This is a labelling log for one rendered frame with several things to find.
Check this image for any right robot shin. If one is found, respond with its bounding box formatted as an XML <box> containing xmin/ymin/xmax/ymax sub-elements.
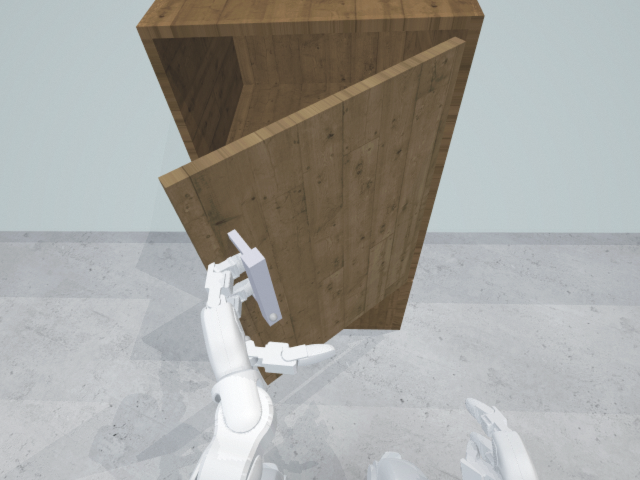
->
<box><xmin>380</xmin><ymin>452</ymin><xmax>401</xmax><ymax>460</ymax></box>

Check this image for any right robot thigh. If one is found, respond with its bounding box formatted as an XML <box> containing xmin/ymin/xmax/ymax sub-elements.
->
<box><xmin>367</xmin><ymin>458</ymin><xmax>429</xmax><ymax>480</ymax></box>

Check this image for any cupboard door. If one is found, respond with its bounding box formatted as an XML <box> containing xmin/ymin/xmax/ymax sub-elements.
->
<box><xmin>158</xmin><ymin>37</ymin><xmax>466</xmax><ymax>385</ymax></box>

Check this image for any robot left hand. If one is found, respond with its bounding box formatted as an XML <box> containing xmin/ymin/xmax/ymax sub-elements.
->
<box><xmin>201</xmin><ymin>253</ymin><xmax>336</xmax><ymax>382</ymax></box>

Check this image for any robot right hand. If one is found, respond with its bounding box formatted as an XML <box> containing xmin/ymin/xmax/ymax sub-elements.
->
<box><xmin>460</xmin><ymin>398</ymin><xmax>539</xmax><ymax>480</ymax></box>

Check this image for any left robot forearm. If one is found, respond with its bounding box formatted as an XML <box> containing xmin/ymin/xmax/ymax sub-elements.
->
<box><xmin>189</xmin><ymin>369</ymin><xmax>278</xmax><ymax>480</ymax></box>

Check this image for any handle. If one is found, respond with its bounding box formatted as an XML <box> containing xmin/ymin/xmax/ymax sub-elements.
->
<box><xmin>227</xmin><ymin>229</ymin><xmax>282</xmax><ymax>326</ymax></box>

